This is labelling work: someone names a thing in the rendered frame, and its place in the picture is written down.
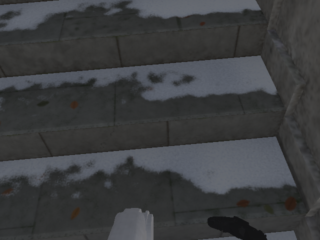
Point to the robot right hand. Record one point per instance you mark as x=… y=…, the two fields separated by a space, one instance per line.
x=236 y=227

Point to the robot left thigh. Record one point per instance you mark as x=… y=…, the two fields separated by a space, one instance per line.
x=133 y=224

